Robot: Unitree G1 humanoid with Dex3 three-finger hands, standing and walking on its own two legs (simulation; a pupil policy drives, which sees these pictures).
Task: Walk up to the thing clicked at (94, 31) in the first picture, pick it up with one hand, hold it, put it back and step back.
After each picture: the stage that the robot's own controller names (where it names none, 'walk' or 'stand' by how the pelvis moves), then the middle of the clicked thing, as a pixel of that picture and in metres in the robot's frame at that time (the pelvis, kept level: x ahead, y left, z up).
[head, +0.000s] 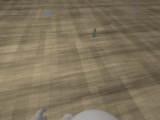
stand; (94, 32) +2.11 -0.10 -0.66
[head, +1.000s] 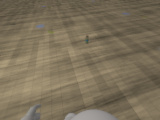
walk; (87, 39) +1.97 +0.18 -0.63
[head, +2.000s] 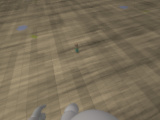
walk; (76, 48) +1.34 +0.35 -0.65
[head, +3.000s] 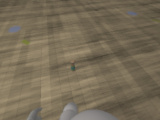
walk; (72, 66) +0.84 +0.30 -0.65
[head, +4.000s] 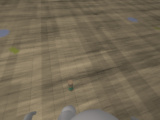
walk; (70, 86) +0.49 +0.20 -0.62
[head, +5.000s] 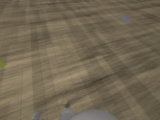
stand; (66, 103) +0.27 +0.22 -0.64
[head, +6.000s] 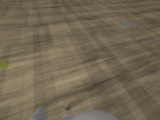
stand; (67, 106) +0.27 +0.20 -0.66
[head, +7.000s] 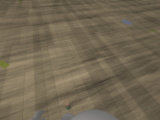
stand; (67, 104) +0.27 +0.19 -0.66
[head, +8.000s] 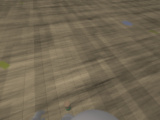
stand; (67, 106) +0.26 +0.19 -0.66
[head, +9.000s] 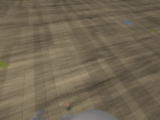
stand; (67, 106) +0.26 +0.19 -0.66
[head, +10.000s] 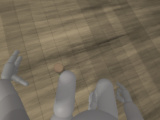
go down; (60, 70) +0.33 +0.23 -0.30
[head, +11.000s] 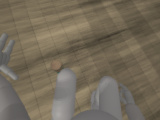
go down; (58, 68) +0.33 +0.25 -0.24
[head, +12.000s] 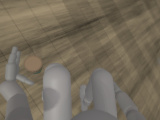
close in; (35, 66) +0.30 +0.28 -0.15
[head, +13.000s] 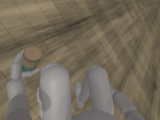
close; (30, 63) +0.33 +0.28 -0.14
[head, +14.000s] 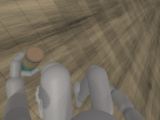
lift; (30, 62) +0.32 +0.27 -0.15
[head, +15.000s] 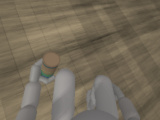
lift; (48, 69) +0.28 +0.26 -0.04
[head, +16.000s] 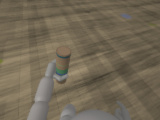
hold; (62, 67) +0.32 +0.16 +0.10
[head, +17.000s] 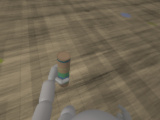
hold; (63, 71) +0.32 +0.16 +0.06
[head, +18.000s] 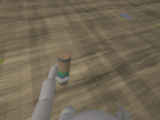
hold; (63, 70) +0.32 +0.16 +0.06
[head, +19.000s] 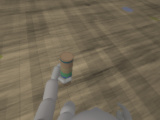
crouch; (66, 71) +0.33 +0.15 +0.04
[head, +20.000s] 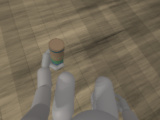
lower; (57, 57) +0.39 +0.21 -0.01
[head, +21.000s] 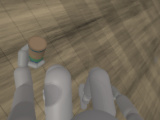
lower; (36, 54) +0.37 +0.28 -0.10
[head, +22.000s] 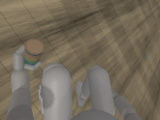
lower; (32, 56) +0.35 +0.28 -0.14
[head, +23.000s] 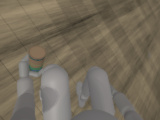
lower; (36, 63) +0.33 +0.26 -0.15
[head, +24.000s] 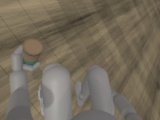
lower; (31, 56) +0.35 +0.28 -0.13
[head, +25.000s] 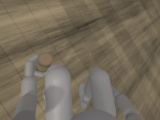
open; (43, 66) +0.32 +0.24 -0.16
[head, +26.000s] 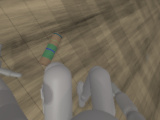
stand; (51, 49) +0.45 +0.19 -0.25
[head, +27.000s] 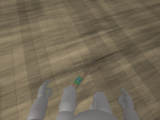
walk; (79, 78) +0.42 +0.07 -0.56
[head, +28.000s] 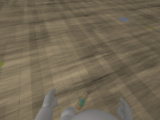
stand; (82, 100) +0.37 +0.01 -0.69
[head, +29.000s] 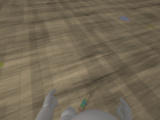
stand; (85, 102) +0.34 -0.03 -0.69
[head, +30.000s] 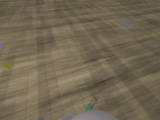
stand; (90, 106) +0.35 -0.08 -0.74
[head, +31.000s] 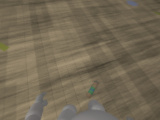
walk; (92, 89) +0.40 -0.15 -0.73
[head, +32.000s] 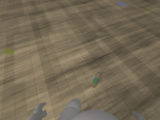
walk; (96, 79) +0.61 -0.13 -0.72
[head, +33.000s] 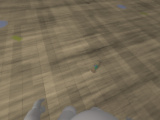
stand; (95, 66) +0.89 -0.16 -0.72
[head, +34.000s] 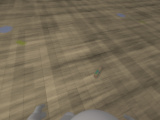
stand; (98, 71) +0.89 -0.21 -0.74
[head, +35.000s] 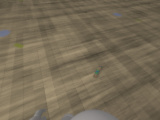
stand; (97, 71) +0.90 -0.20 -0.75
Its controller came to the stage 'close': yes
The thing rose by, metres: 0.71
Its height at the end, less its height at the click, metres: -0.09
